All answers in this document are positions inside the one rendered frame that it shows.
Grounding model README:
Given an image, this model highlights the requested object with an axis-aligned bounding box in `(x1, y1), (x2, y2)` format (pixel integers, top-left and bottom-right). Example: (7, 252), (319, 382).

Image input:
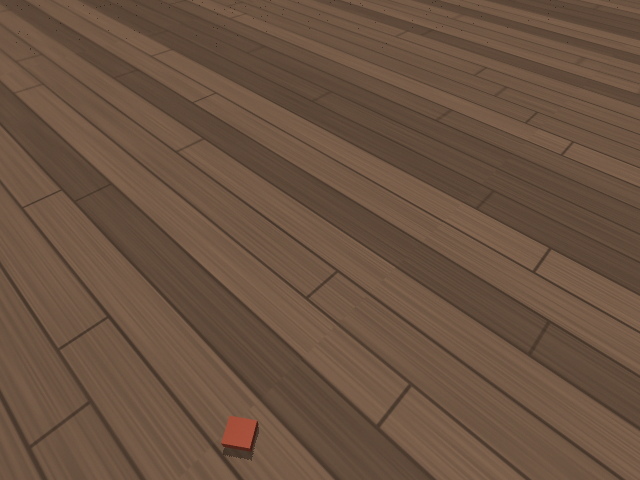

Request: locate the small box
(221, 416), (258, 452)

